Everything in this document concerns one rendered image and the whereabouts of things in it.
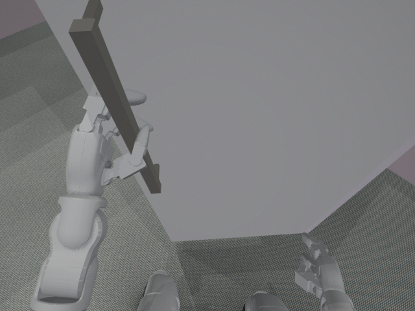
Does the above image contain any robot thigh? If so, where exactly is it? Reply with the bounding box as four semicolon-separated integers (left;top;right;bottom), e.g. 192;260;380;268
137;274;180;311
245;293;289;311

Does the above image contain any right robot hand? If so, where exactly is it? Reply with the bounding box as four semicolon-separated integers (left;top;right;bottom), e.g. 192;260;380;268
295;233;345;299

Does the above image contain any left robot thigh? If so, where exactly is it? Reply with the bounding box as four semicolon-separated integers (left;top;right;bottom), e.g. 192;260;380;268
137;274;180;311

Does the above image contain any right robot forearm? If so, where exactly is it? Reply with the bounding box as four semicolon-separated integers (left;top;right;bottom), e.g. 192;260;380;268
320;290;356;311

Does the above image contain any left robot hand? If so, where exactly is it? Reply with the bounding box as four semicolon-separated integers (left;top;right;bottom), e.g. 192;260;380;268
65;84;153;196

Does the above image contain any left robot forearm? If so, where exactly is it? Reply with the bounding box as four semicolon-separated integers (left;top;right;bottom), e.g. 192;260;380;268
29;193;108;311

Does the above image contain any right robot thigh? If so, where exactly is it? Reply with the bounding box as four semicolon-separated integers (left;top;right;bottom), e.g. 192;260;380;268
245;293;289;311

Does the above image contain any fridge door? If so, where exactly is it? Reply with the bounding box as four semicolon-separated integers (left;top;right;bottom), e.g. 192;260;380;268
35;0;415;242

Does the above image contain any handle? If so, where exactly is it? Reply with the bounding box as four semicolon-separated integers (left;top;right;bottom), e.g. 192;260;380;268
68;0;161;194

